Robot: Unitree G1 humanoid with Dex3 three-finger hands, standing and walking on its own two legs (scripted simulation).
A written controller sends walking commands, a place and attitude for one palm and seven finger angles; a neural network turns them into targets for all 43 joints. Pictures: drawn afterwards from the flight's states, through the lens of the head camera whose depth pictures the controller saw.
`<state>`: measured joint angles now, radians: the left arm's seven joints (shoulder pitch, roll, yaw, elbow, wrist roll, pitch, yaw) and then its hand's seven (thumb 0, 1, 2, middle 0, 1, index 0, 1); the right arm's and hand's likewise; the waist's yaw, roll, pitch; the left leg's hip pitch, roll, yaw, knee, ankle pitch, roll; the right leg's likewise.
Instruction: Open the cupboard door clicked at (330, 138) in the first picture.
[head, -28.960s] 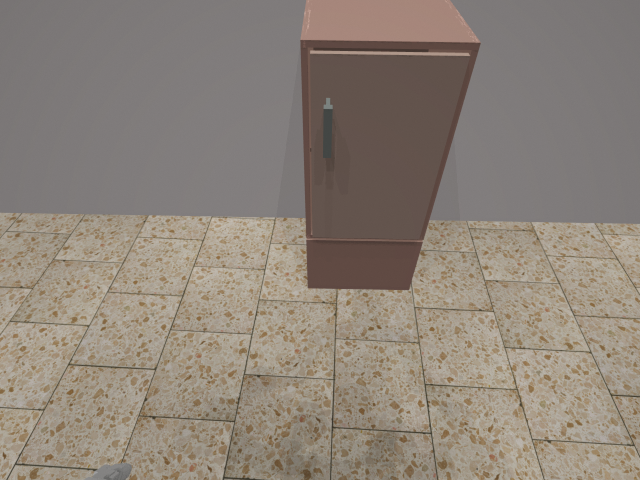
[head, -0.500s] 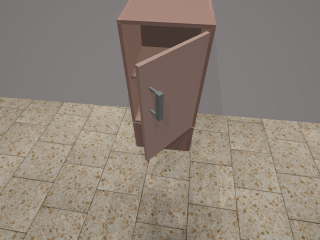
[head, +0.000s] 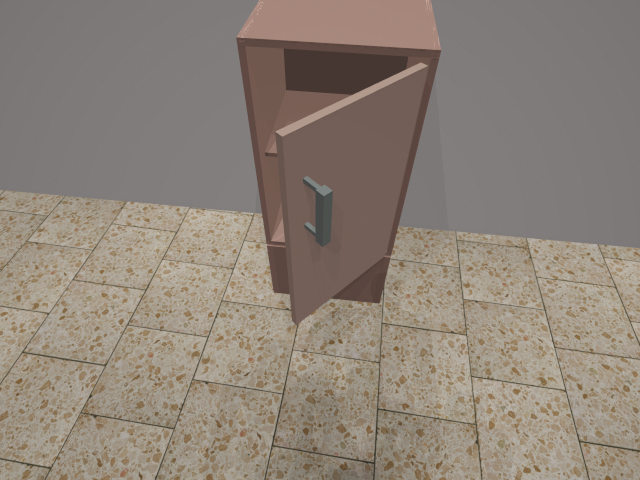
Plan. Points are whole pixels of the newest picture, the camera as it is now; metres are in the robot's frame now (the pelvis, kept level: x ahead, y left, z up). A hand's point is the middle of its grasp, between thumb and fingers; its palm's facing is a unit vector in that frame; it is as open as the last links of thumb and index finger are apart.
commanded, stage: look to check the result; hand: left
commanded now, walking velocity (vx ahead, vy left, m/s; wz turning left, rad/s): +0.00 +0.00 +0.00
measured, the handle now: (316, 211) +0.57 +0.04 -0.04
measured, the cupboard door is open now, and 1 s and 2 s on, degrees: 48 48 48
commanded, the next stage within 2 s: walk to a spot facing it in 0.06 s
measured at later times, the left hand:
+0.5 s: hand out of the picture +0.05 +0.19 -0.18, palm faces -0.06 -0.97 -0.22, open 7.4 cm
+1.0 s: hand out of the picture +0.13 +0.15 -0.18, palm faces -0.29 -0.93 -0.21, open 7.4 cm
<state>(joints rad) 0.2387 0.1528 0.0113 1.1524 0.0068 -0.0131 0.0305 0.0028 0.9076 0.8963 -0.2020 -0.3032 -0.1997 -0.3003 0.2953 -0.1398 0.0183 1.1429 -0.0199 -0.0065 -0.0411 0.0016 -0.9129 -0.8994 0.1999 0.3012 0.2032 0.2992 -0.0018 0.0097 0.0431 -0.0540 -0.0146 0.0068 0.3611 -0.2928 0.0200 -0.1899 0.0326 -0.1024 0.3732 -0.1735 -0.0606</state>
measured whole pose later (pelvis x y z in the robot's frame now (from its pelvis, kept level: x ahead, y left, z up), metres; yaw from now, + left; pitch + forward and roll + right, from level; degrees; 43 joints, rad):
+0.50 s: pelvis +0.00 +0.00 -0.01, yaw -7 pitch -1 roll +1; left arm 0.21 0.18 0.08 1.06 0.02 0.07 0.00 0.00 0.90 0.90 -0.20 -0.30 -0.20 -0.30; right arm 0.28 -0.15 -0.02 1.06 -0.04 0.01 -0.07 0.00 -0.91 -0.90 0.20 0.30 0.21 0.30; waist 0.00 0.00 0.09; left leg -0.10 -0.01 0.13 0.48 -0.38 0.04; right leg -0.38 0.03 0.00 0.81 -0.42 -0.03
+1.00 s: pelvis +0.01 -0.02 -0.01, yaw -22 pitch +2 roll +0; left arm 0.22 0.22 0.08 0.93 0.03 0.04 -0.01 0.00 0.90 0.90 -0.21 -0.30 -0.20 -0.30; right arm 0.05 -0.22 -0.05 0.88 0.00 0.02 -0.03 0.00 -0.91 -0.90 0.20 0.30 0.20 0.30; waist 0.04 -0.04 0.10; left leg -0.35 0.01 -0.02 0.71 -0.40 -0.05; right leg -0.32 0.10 0.17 0.50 -0.20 -0.03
